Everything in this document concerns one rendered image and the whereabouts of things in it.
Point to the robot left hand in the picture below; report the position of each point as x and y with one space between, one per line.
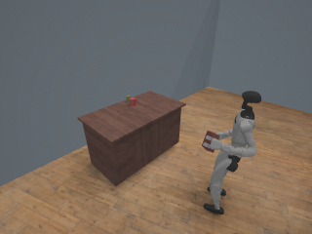
215 143

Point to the robot right hand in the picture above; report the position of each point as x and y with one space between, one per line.
221 136

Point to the right robot thigh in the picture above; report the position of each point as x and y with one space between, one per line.
221 156

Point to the left robot upper arm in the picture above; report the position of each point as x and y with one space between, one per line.
247 131

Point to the robot right forearm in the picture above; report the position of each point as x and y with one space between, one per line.
228 133

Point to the sponge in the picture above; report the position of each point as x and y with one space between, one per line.
210 134

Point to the robot left forearm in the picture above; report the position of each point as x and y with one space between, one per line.
243 152

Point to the table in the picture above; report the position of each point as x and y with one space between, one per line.
122 139

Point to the robot left foot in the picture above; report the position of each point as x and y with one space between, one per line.
213 209

